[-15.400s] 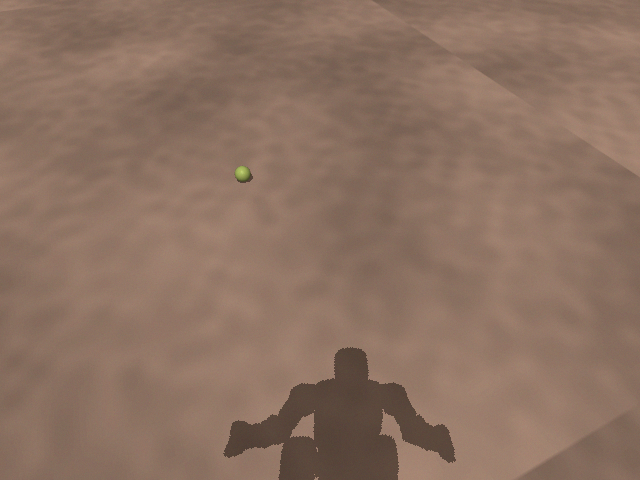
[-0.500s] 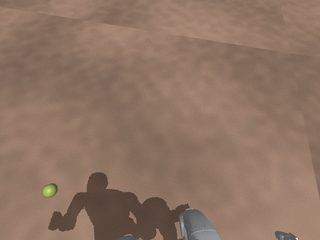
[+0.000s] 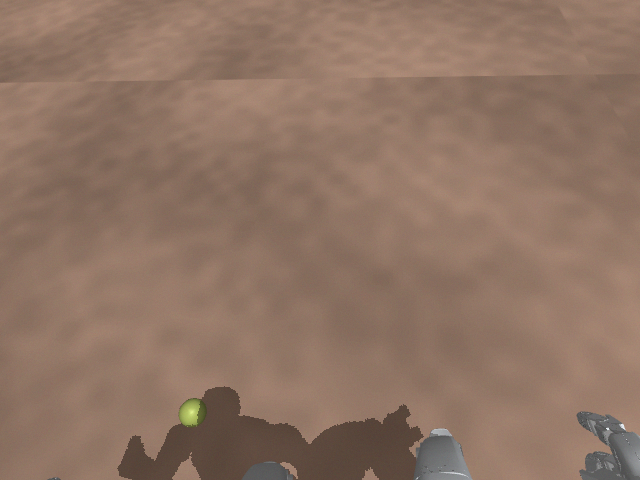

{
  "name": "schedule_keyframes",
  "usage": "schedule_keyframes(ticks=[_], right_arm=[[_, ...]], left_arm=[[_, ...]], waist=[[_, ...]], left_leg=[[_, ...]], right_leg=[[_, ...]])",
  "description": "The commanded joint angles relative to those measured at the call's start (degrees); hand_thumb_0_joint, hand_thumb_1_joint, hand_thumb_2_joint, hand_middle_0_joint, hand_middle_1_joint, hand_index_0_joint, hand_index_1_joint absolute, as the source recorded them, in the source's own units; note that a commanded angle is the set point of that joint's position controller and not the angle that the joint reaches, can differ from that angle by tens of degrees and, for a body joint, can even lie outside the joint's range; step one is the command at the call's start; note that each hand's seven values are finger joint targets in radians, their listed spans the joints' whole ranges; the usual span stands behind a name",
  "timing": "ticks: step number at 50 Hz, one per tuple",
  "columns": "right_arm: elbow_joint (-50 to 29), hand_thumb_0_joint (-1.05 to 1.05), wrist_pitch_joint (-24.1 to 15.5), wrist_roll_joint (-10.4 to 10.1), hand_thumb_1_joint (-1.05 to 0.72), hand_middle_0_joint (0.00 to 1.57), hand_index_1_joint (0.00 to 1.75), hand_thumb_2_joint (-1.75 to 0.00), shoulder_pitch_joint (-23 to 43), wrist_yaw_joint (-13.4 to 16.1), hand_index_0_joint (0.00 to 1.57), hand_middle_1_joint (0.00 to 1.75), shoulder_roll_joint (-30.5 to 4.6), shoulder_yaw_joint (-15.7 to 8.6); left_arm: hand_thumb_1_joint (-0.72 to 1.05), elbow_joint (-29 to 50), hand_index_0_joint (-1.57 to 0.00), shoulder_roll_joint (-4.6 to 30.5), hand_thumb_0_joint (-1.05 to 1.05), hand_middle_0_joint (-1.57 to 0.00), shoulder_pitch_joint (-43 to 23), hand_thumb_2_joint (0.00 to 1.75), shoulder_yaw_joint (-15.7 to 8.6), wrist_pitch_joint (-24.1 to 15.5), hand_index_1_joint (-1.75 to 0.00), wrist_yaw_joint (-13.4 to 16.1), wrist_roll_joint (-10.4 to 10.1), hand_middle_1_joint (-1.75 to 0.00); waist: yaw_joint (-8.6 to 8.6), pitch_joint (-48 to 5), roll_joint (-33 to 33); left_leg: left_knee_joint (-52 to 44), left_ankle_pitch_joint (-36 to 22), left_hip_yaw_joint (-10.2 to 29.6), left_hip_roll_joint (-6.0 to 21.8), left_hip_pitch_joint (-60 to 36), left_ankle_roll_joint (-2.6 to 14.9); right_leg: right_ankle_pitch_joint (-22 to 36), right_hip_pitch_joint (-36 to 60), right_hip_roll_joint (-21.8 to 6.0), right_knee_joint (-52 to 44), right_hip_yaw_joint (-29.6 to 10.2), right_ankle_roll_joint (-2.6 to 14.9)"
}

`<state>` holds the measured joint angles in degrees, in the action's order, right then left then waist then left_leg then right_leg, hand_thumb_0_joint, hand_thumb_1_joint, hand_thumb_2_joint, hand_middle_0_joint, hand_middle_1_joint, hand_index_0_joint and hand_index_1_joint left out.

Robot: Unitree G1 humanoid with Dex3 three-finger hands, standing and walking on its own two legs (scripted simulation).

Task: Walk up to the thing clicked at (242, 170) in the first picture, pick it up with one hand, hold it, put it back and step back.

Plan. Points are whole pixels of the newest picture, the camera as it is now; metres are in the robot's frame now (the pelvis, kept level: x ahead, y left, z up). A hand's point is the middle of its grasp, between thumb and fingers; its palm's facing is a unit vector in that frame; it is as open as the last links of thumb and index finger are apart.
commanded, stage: walk up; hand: left
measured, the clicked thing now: (192, 412) +0.39 +0.44 -0.67
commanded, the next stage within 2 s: none
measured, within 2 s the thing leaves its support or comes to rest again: neither
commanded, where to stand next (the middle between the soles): -0.06 +0.38 m, yaw -24 degrees
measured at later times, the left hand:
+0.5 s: hand out of the picture +0.07 +0.49 -0.09, palm faces -0.16 -0.81 -0.56, open 7.4 cm
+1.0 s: hand out of the picture +0.00 +0.75 -0.11, palm faces -0.33 -0.82 -0.46, open 7.4 cm
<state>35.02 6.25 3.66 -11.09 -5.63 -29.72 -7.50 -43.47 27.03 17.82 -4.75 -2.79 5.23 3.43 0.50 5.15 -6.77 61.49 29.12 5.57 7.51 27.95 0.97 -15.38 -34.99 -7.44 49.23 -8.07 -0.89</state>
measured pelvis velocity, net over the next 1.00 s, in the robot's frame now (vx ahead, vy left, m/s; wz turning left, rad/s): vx -0.15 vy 0.48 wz -0.35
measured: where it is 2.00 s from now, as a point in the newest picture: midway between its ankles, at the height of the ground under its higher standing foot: outside the picture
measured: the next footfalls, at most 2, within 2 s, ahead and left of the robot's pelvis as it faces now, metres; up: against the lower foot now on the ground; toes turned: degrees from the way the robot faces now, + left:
right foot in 0.34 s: +0.03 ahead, +0.07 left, +0.00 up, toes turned -11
left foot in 0.70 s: -0.06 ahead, +0.53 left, +0.00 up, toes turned -14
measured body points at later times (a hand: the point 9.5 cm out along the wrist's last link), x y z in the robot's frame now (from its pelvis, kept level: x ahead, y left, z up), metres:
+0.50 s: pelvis -0.07 +0.22 +0.02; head -0.02 +0.17 +0.46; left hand +0.07 +0.53 -0.05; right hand -0.05 -0.11 -0.11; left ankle -0.03 +0.33 -0.59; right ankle -0.01 +0.08 -0.67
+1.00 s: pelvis -0.15 +0.48 +0.04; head -0.10 +0.48 +0.49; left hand +0.02 +0.79 -0.07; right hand -0.23 +0.18 -0.07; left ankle -0.10 +0.54 -0.67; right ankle -0.20 +0.35 -0.59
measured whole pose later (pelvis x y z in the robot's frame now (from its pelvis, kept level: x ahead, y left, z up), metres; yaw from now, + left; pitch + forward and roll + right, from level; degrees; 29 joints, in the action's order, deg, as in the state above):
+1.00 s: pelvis -0.15 +0.48 +0.04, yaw -20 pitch -1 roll -2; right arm 47.1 2.1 1.7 -18.8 -1.4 -19.7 -2.6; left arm -51.7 26.0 16.0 -5.1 0.3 3.0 0.3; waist 2.1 7.1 1.0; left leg 41.6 20.6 -6.2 1.1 20.7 2.5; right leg -19.7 -32.2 6.0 70.7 -6.2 0.4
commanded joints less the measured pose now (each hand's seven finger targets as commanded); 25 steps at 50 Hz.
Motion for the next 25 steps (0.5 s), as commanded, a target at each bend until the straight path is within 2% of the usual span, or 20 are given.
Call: schedule_keyframes(ticks=[1, 2, 3, 4, 5, 6, 7, 8, 10, 12, 13, 14, 16, 17, 18, 19, 20, 21, 23, 25], right_arm=[[1.40, 0.00, -1.37, 1.04, -0.90, 0.20, 0.30, -0.90, -18.29, 1.57, 0.20, 0.30, -8.09, -4.50], [0.64, 0.00, -1.96, 2.27, -0.90, 0.20, 0.30, -0.90, -18.41, 2.49, 0.20, 0.30, -12.81, -5.24], [-0.87, 0.00, -2.53, 0.82, -0.90, 0.20, 0.30, -0.90, -10.18, 3.30, 0.20, 0.30, -17.79, -5.38], [-2.54, 0.00, -2.59, 0.02, -0.90, 0.20, 0.30, -0.90, -1.89, 3.71, 0.20, 0.30, -19.25, -5.24], [-4.54, 0.00, -2.77, 0.37, -0.90, 0.20, 0.30, -0.90, 2.07, 3.78, 0.20, 0.30, -14.70, -4.36], [-4.84, 0.00, -2.90, 1.24, -0.90, 0.20, 0.30, -0.90, 2.77, 4.16, 0.20, 0.30, -11.14, -3.27], [-4.67, 0.00, -3.14, 1.34, -0.90, 0.20, 0.30, -0.90, 3.12, 4.50, 0.20, 0.30, -8.97, -2.74], [-3.94, 0.00, -3.50, 0.97, -0.90, 0.20, 0.30, -0.90, 1.54, 4.68, 0.20, 0.30, -8.53, -2.64], [-2.64, 0.00, -3.61, 0.99, -0.90, 0.20, 0.30, -0.90, -2.14, 4.56, 0.20, 0.30, -8.50, -2.63], [-3.08, 0.00, -3.12, 1.30, -0.90, 0.20, 0.30, -0.90, -3.97, 4.57, 0.20, 0.30, -6.66, -2.00], [-3.48, 0.00, -2.83, 1.44, -0.90, 0.20, 0.30, -0.90, -4.11, 4.52, 0.20, 0.30, -5.76, -1.71], [-4.52, 0.00, -2.45, 1.46, -0.90, 0.20, 0.30, -0.90, -2.62, 4.39, 0.20, 0.30, -5.83, -1.59], [-6.23, 0.00, -1.73, 0.78, -0.90, 0.20, 0.30, -0.90, 0.79, 4.01, 0.20, 0.30, -4.83, -1.13], [-6.10, 0.00, -1.67, -0.23, -0.90, 0.20, 0.30, -0.90, -1.21, 3.83, 0.20, 0.30, -2.54, -0.40], [-6.09, 0.00, -1.66, -0.60, -0.90, 0.20, 0.30, -0.90, -4.70, 3.81, 0.20, 0.30, -0.38, 0.16], [-4.29, 0.00, -0.68, 0.02, -0.90, 0.20, 0.30, -0.90, -8.99, 4.35, 0.20, 0.30, -3.56, -0.67], [-5.56, 0.00, -0.21, 0.41, -0.90, 0.20, 0.30, -0.90, -8.59, 5.10, 0.20, 0.30, -5.82, -1.91], [-4.84, 0.00, -0.10, 0.49, -0.90, 0.20, 0.30, -0.90, -6.72, 5.33, 0.20, 0.30, -7.72, -2.50], [-3.27, 0.00, -0.26, 0.05, -0.90, 0.20, 0.30, -0.90, -4.38, 4.39, 0.20, 0.30, -8.13, -3.14], [-3.85, 0.00, 0.24, 0.29, -0.90, 0.20, 0.30, -0.90, -3.77, 3.19, 0.20, 0.30, -7.19, -2.86]], left_arm=[[0.90, 3.37, -0.20, 15.95, 0.00, -0.20, -3.31, 0.90, -5.70, -0.26, -0.30, 2.11, -0.21, -0.30], [0.90, 3.73, -0.20, 8.23, 0.00, -0.20, -2.92, 0.90, -3.46, -0.10, -0.30, 2.60, -1.15, -0.30], [0.90, 4.71, -0.20, 9.44, 0.00, -0.20, -6.55, 0.90, -3.35, -0.47, -0.30, 4.18, -1.61, -0.30], [0.90, 3.68, -0.20, 11.76, 0.00, -0.20, -7.46, 0.90, -2.98, -0.69, -0.30, 4.46, -1.07, -0.30], [0.90, 2.03, -0.20, 14.12, 0.00, -0.20, -7.25, 0.90, -3.40, -0.82, -0.30, 3.81, -2.05, -0.30], [0.90, -0.72, -0.20, 13.84, 0.00, -0.20, -4.45, 0.90, -4.03, -0.69, -0.30, 3.32, -3.45, -0.30], [0.90, -2.37, -0.20, 13.32, 0.00, -0.20, 0.75, 0.90, -4.16, -0.31, -0.30, 2.94, -4.02, -0.30], [0.90, -2.92, -0.20, 12.18, 0.00, -0.20, 3.12, 0.90, -3.88, -0.09, -0.30, 2.41, -4.19, -0.30], [0.90, -2.54, -0.20, 10.12, 0.00, -0.20, 3.10, 0.90, -3.11, -0.10, -0.30, 1.92, -4.59, -0.30], [0.90, -1.07, -0.20, 8.90, 0.00, -0.20, 3.38, 0.90, -2.54, -0.27, -0.30, 1.94, -5.10, -0.30], [0.90, -0.79, -0.20, 8.78, 0.00, -0.20, 3.77, 0.90, -2.61, -0.22, -0.30, 1.95, -5.05, -0.30], [0.90, -1.02, -0.20, 8.68, 0.00, -0.20, 6.83, 0.90, -2.64, -0.20, -0.30, 2.02, -5.06, -0.30], [0.90, -2.98, -0.20, 9.55, 0.00, -0.20, 14.99, 0.90, -3.25, -0.47, -0.30, 2.67, -4.26, -0.30], [0.90, -3.24, -0.20, 12.17, 0.00, -0.20, 16.81, 0.90, -4.43, -0.57, -0.30, 3.12, -3.44, -0.30], [0.90, -1.45, -0.20, 15.25, 0.00, -0.20, 15.53, 0.90, -5.26, -0.64, -0.30, 3.46, -2.32, -0.30], [0.90, 1.38, -0.20, 13.83, 0.00, -0.20, 10.27, 0.90, -4.63, -0.20, -0.30, 3.56, -2.15, -0.30], [0.90, 3.92, -0.20, 16.68, 0.00, -0.20, 5.62, 0.90, -5.35, -0.38, -0.30, 3.86, -2.29, -0.30], [0.90, 4.59, -0.20, 16.15, 0.00, -0.20, 1.33, 0.90, -5.26, -0.77, -0.30, 4.18, -2.86, -0.30], [0.90, 4.69, -0.20, 13.87, 0.00, -0.20, -0.30, 0.90, -4.15, -1.04, -0.30, 3.79, -2.94, -0.30], [0.90, 4.57, -0.20, 14.97, 0.00, -0.20, -1.22, 0.90, -4.72, -0.85, -0.30, 3.08, -1.95, -0.30]], waist=[[8.75, -8.19, 6.36], [9.69, -3.75, -14.07], [7.76, -0.95, -20.17], [5.08, 1.77, -17.79], [4.64, 4.19, -8.13], [3.90, 4.77, -4.36], [1.92, 3.04, -3.52], [1.52, 0.71, -4.38], [2.74, -3.47, -8.48], [3.42, -5.49, -9.04], [3.21, -5.73, -8.41], [1.61, -7.00, -8.85], [-3.48, -10.13, -1.19], [-4.83, -11.30, 5.12], [-3.35, -12.58, 16.43], [-0.28, -13.14, 8.52], [-0.08, -12.92, 10.20], [0.84, -9.93, 6.39], [1.36, -4.68, 3.27], [1.62, -2.10, 8.86]], left_leg=[[-23.71, 0.37, -5.82, -5.22, -18.23, 1.47], [-34.42, -1.07, 10.82, 5.00, -14.77, 2.55], [-42.17, -6.32, 26.15, 11.91, -6.43, 7.11], [-46.12, 1.20, 34.10, 17.08, 1.54, 11.84], [-42.18, -0.73, 27.31, 14.18, 3.82, 11.25], [-36.64, -6.60, 18.30, 9.57, 1.99, 9.28], [-33.19, -14.17, 11.24, 6.44, -2.79, 7.01], [-30.53, -22.64, 9.24, 6.04, -7.85, 6.65], [-26.19, -40.18, 6.05, 5.05, -17.13, 6.39], [-24.48, -45.81, 2.68, 4.60, -19.79, 7.28], [-23.96, -45.79, 1.56, 4.38, -18.84, 7.26], [-22.60, -44.84, 2.12, 5.27, -16.25, 7.22], [-12.54, -41.05, -3.77, 1.10, -8.87, 3.26], [-5.19, -31.51, -4.36, -1.70, -1.28, 0.20], [4.76, 4.12, -3.68, -5.74, 16.32, -3.31], [12.73, 6.09, 2.31, -3.02, 17.00, -4.12], [20.23, 8.80, 4.59, -3.07, 16.79, -4.09], [24.87, 5.57, 7.70, -1.05, 15.59, -3.69], [24.61, -1.63, 4.25, -3.03, 9.20, -2.21], [24.41, -5.21, 2.11, -3.81, 5.35, -1.20]], right_leg=[[-12.45, -7.88, 3.15, 1.57, 0.26, 5.69], [-21.33, -18.72, 15.07, 20.98, 8.64, 3.05], [-21.88, -20.04, 14.93, 27.33, 3.75, 3.28], [-19.24, -16.00, 10.74, 30.71, 3.42, 4.38], [-15.16, -13.72, 8.45, 30.28, 3.54, 3.83], [-11.97, -13.26, 8.79, 29.79, 3.48, 3.16], [-10.94, -12.02, 9.70, 28.80, 3.74, 3.40], [-10.57, -10.63, 9.84, 27.31, 5.88, 3.61], [-12.09, -7.36, 8.62, 18.23, 8.73, 2.40], [-10.71, -2.86, 8.25, 8.98, 10.40, 2.23], [-8.79, 0.17, 8.23, 5.09, 10.66, 2.35], [-6.66, 5.90, 7.00, -0.78, 10.04, 3.08], [7.86, 22.63, 6.78, -19.81, 10.51, 4.31], [12.05, 32.39, 3.71, -22.37, 3.35, 4.72], [22.60, 43.44, -9.77, -18.42, -16.72, 10.72], [20.80, 38.59, -16.88, -17.13, -21.80, 16.96], [20.48, 31.67, -23.14, -19.73, -30.16, 23.15], [12.67, 24.24, -22.49, -22.43, -29.07, 23.58], [2.37, 12.09, -13.33, -22.07, -16.96, 18.11], [-5.27, 4.07, -8.67, -20.99, -11.70, 14.88]])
